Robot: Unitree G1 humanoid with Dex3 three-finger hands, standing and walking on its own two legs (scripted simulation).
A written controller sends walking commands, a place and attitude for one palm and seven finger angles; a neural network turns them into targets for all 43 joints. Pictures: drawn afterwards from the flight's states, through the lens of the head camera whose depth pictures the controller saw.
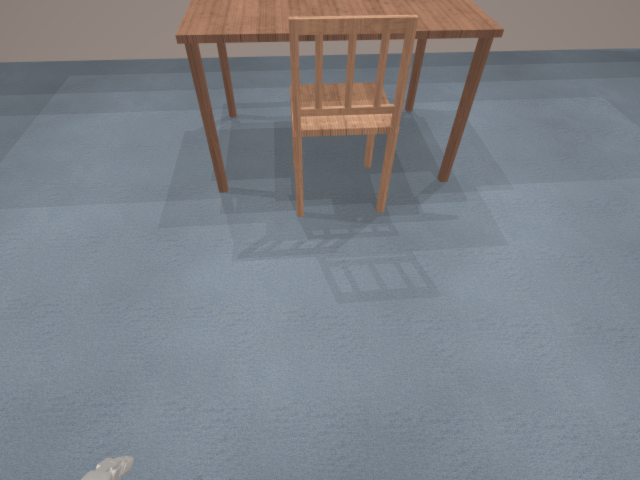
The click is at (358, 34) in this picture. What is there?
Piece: chair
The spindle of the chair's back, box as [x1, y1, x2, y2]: [344, 34, 356, 107]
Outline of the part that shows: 356,34 349,34 344,104 345,107 350,107 351,105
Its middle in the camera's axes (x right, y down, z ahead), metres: +0.10 -0.57 +1.33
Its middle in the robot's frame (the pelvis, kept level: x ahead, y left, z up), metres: +1.38 -0.04 -0.10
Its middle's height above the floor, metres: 0.66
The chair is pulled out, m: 0.00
